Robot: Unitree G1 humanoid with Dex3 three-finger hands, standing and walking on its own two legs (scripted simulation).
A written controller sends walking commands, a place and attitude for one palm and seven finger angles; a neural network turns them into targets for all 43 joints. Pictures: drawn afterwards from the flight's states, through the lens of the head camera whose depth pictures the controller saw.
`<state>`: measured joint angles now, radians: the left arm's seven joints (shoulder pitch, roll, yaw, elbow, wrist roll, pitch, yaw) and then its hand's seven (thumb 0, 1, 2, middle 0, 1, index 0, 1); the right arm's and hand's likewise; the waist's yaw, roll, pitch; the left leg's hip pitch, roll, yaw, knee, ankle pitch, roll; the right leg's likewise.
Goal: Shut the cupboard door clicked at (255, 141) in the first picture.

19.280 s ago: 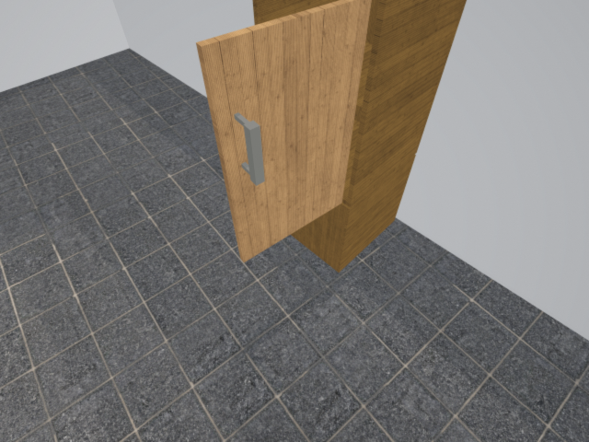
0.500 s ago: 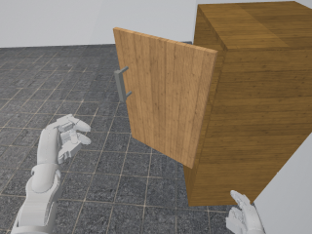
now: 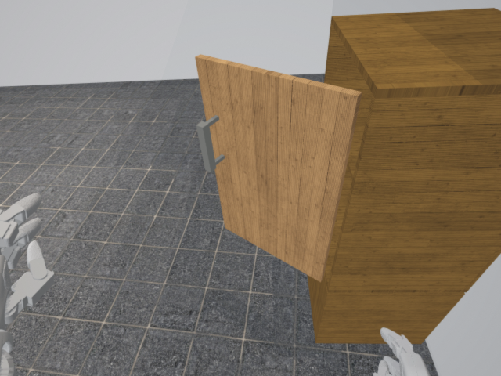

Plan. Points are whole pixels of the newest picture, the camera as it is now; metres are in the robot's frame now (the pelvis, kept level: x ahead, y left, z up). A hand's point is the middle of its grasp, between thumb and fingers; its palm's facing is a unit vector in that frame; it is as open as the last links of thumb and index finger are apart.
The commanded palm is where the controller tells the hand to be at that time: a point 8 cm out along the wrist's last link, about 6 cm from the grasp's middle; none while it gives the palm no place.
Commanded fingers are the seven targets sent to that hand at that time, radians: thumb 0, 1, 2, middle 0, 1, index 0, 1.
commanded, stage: draw the hand back to the body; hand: left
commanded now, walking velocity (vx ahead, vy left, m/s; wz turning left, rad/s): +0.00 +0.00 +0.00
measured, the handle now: (212, 143) +0.63 +0.19 +0.04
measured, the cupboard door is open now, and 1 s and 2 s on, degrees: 55 55 55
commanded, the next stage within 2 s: step back with the hand held close in 0.26 s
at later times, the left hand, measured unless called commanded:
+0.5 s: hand (68, 259) +0.20 +0.26 +0.16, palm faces +0.44 -0.77 -0.45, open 7.4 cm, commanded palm +0.15 +0.29 +0.17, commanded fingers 0.00 0.90 0.90 -0.20 -0.30 -0.20 -0.30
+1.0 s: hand (19, 304) +0.14 +0.29 +0.15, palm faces +0.41 -0.77 -0.49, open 7.4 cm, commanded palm +0.08 +0.33 +0.17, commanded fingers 0.00 0.90 0.90 -0.20 -0.30 -0.20 -0.30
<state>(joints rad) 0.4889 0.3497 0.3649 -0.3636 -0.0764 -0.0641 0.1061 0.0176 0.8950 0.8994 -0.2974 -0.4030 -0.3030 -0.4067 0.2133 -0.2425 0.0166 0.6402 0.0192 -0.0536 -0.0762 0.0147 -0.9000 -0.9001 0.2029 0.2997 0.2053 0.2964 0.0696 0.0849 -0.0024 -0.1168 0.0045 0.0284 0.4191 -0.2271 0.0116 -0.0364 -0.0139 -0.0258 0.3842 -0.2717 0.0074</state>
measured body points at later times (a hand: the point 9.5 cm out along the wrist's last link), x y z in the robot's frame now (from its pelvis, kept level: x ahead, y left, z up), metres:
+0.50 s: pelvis +0.00 -0.01 +0.00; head -0.01 -0.04 +0.45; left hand +0.17 +0.30 +0.19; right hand +0.19 -0.24 -0.09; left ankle +0.01 +0.11 -0.74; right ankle -0.03 -0.12 -0.74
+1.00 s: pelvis -0.06 +0.03 -0.01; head -0.06 +0.03 +0.44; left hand +0.12 +0.33 +0.18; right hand +0.11 -0.22 -0.08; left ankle +0.01 +0.11 -0.74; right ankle -0.03 -0.12 -0.74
